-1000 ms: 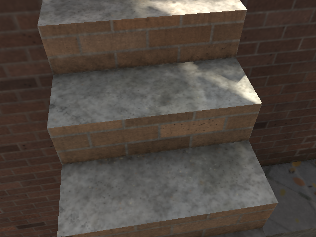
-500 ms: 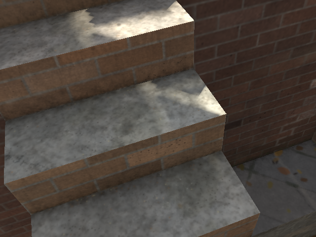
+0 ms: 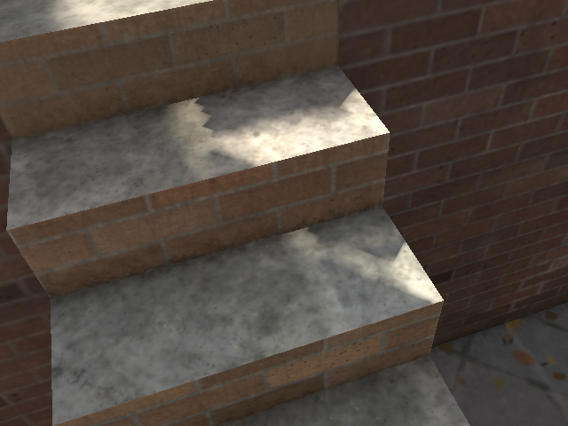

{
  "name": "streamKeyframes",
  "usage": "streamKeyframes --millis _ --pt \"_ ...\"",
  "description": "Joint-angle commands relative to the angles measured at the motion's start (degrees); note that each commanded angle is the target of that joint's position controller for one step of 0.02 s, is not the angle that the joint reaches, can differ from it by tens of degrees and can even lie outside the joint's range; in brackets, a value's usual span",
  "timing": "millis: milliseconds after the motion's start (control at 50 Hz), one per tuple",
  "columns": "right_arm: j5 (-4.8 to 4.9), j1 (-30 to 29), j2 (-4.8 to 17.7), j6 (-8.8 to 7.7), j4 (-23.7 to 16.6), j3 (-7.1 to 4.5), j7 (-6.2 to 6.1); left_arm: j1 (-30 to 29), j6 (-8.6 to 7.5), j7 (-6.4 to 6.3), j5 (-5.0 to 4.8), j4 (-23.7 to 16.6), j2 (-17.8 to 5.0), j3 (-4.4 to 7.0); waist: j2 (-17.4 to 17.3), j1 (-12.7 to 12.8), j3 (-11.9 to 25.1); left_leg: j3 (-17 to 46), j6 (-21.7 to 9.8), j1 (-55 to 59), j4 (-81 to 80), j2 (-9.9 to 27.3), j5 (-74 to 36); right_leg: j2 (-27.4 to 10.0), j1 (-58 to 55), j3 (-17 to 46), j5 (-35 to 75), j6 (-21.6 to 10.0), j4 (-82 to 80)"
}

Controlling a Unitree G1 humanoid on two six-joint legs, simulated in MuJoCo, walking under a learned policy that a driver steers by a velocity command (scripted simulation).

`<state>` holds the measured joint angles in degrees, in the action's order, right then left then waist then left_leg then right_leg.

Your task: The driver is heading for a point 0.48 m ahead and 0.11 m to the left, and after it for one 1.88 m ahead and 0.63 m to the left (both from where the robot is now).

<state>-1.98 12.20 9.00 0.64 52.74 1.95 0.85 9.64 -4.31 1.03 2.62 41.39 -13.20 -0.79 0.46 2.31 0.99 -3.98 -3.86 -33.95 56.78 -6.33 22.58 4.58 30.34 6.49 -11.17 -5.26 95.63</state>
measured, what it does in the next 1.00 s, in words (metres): climbs, turning left: right foot, then left foot 0.19 m higher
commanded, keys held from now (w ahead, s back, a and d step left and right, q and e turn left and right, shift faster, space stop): w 0.30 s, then w+q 0.70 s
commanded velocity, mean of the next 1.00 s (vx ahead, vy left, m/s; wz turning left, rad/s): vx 0.50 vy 0.00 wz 0.28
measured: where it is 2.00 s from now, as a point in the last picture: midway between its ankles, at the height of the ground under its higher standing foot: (209, 361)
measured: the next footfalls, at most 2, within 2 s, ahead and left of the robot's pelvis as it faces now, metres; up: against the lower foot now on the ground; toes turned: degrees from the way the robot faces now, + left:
right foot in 0.28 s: +0.13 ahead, -0.13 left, +0.00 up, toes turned -4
left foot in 0.90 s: +0.25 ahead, +0.26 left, +0.19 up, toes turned +21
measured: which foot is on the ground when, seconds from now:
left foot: down 0.00-0.28, up 0.30-0.88, down 0.90-1.00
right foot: up 0.00-0.26, down 0.28-0.92, up 0.94-1.00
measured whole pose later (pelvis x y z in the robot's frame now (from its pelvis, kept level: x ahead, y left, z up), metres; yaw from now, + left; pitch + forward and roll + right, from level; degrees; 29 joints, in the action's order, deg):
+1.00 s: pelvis +0.17 +0.13 +0.11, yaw +17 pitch +2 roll -1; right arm -0.6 11.4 11.2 -2.0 38.2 1.3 4.8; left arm 20.1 -0.2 4.8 4.0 53.3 -15.3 3.4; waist 1.1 -3.2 4.7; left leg -1.7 -3.1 -51.5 86.1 2.3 36.9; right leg -2.8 24.2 10.9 -2.3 -8.2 71.2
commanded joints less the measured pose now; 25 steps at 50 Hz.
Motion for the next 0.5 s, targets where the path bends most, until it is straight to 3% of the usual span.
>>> streamKeyframes --millis 20,60,100,120,140,160,180,200,220,240,260,280,300,320,340,360,380,400,420,440,500 --pt "1.57 3.25 0.78 -3.75 5.43 -1.38 1.3 7.14 0.04 1.28 -1.04 -2.23 -0.77 -0.86 -0.98 3.66 -3.53 34.66 -11.4 5.25 -31.36 14.59 21.77 1.17 15.83 -0.22 -2.8 0.64 11.5" --pt "2.57 3.33 0.59 -5.25 6.92 -2.07 1.37 7.72 0.71 0.43 -2.84 -0.99 -2.24 -0.46 -1.3 4.09 -2.78 31.98 -11.71 6.21 -32.64 15.68 19.96 -0.38 16.8 -0.84 -0.92 1.59 9.19" --pt "2.99 2.62 0.71 -6.3 5.5 -2.19 1.12 5.28 1.03 -0.33 -3.24 -1.59 -1.9 -0.97 -2.41 3.04 -2.52 28.24 -11.04 5.85 -32.75 16.17 17.09 -2.39 18.07 0.18 -0.72 2.34 2.52" --pt "2.99 1.32 1.72 -6.34 4.53 -2.74 0.59 3.98 1.42 -0.12 -3.52 -1.79 -1.69 -0.91 -2.57 3.18 -1.92 27.71 -10.65 6.62 -32.01 16.97 15.72 -3.0 17.96 1.41 0.36 2.75 -1.31" --pt "3.69 1.11 2.49 -6.49 3.77 -2.98 0.25 2.82 1.89 0.0 -3.76 -1.79 -1.39 -0.76 -3.59 2.83 -1.84 26.01 -10.17 5.16 -31.0 16.93 15.98 -3.47 17.9 0.49 -0.1 3.3 -5.87" --pt "3.42 0.35 2.37 -6.23 2.55 -2.96 -0.06 1.75 2.18 0.07 -3.87 -2.51 -0.56 -0.97 -4.34 2.21 -1.6 25.46 -10.59 4.81 -30.73 16.88 15.36 -3.64 18.01 -0.29 0.92 3.86 -8.51" --pt "4.15 -1.67 5.3 -5.62 0.33 -3.33 0.15 4.69 2.37 0.6 -3.98 -1.99 -0.34 -1.27 -5.21 4.11 -0.3 21.97 -10.37 1.39 -34.35 15.62 14.03 -3.76 10.96 -5.27 -1.96 4.46 -19.81" --pt "6.51 -4.89 6.81 -5.17 -2.13 -3.75 -1.03 3.38 2.72 0.77 -4.73 -2.47 0.19 -1.9 -6.41 5.14 -0.75 18.41 -7.87 -4.87 -38.16 14.4 12.08 -5.23 -1.66 -6.47 -13.57 3.67 -40.1" --pt "8.13 -0.95 7.97 -4.85 -1.14 -4.23 -2.15 3.39 2.85 1.42 -5.55 -1.55 0.59 -1.79 -7.79 3.65 -2.71 15.35 -7.38 -6.49 -37.06 12.15 12.38 -4.11 -8.52 -11.57 -18.41 4.59 -51.13" --pt "9.15 -0.62 6.88 -4.1 -0.07 -3.85 -2.9 7.74 2.8 2.69 -7.37 1.24 3.28 -1.12 -8.6 6.19 -2.4 12.39 -9.79 -10.57 -34.4 10.07 14.63 -2.81 -20.05 -19.09 -6.73 4.9 -56.89" --pt "7.35 -0.03 5.95 -4.52 -0.16 -3.76 -2.7 14.56 2.04 3.65 -7.54 5.31 4.57 -0.84 -7.92 5.87 1.71 10.44 -10.52 -7.39 -28.11 9.27 9.92 -3.19 -27.77 -14.33 -5.76 4.48 -59.72" --pt "3.95 -2.25 0.29 -5.29 -0.97 -2.69 -1.63 19.28 1.63 4.29 -6.47 9.1 5.87 -1.18 0.33 5.67 2.83 4.82 -8.96 -6.61 -11.13 4.78 3.63 -5.02 -28.86 -7.74 -4.49 5.31 -62.65" --pt "3.85 -1.78 -5.0 -5.81 -4.95 -1.42 -0.17 20.13 0.86 2.96 -5.9 7.7 0.21 0.18 14.79 2.85 2.95 2.79 -4.81 -15.76 2.22 -0.37 -4.55 -19.57 -32.09 24.78 -24.42 3.69 -80.67" --pt "4.08 6.75 -0.28 -5.19 -3.57 -2.91 1.45 18.35 0.31 0.13 -3.88 6.22 -5.06 2.93 16.05 0.82 6.16 9.53 -3.69 -17.69 20.19 -0.25 -12.68 -26.51 -32.1 51.27 -40.83 3.86 -94.25" --pt "4.89 7.34 2.78 -3.77 -4.9 -4.05 2.23 10.05 -0.1 -1.78 -3.53 5.37 -5.49 3.33 9.38 -4.76 2.26 10.9 -2.23 -23.19 36.28 1.22 -18.39 -29.09 -29.17 47.04 -38.77 5.64 -90.61" --pt "5.28 1.15 1.64 -3.01 -7.37 -3.61 1.87 6.31 -0.33 -2.31 -2.47 5.0 -3.39 2.59 6.86 -4.75 -0.65 11.66 -0.39 -26.17 48.9 1.25 -18.37 -26.89 -24.2 34.08 -27.85 6.68 -84.63" --pt "5.79 -3.46 -0.34 -3.6 -9.16 -2.83 1.23 6.93 -0.5 -1.88 -1.1 5.46 -0.89 1.87 5.76 -3.23 -1.5 11.87 0.61 -29.93 57.61 0.06 -17.73 -24.0 -22.19 21.62 -20.78 5.75 -79.67" --pt "6.12 -4.76 -0.64 -4.48 -9.28 -2.54 0.71 11.32 -0.68 -1.12 -0.92 6.69 1.02 1.58 2.76 -1.47 -0.43 11.33 0.93 -31.16 58.37 -0.58 -17.6 -21.88 -23.24 14.0 -16.92 4.94 -77.03" --pt "6.52 -3.27 -0.95 -4.93 -8.67 -2.45 0.65 14.8 -0.7 -0.62 -1.17 8.72 3.2 1.09 2.44 -1.13 0.12 10.21 0.85 -30.74 61.57 -1.27 -18.39 -20.88 -22.69 9.44 -14.61 4.93 -75.75" --pt "6.84 -1.04 0.42 -5.03 -7.45 -2.74 0.46 17.14 -0.69 -0.1 -1.71 10.17 3.3 1.27 0.98 -1.1 -0.7 9.95 0.39 -30.94 59.61 -1.18 -19.89 -20.27 -22.02 6.66 -15.96 5.44 -75.93" --pt "7.14 -0.14 1.31 -3.31 -7.33 -3.09 -0.61 16.08 -0.79 0.71 -1.76 11.92 2.87 0.98 4.27 -1.58 -4.28 6.41 0.81 -30.85 66.89 -2.44 -18.69 -21.31 -16.05 3.16 -19.2 3.58 -78.89"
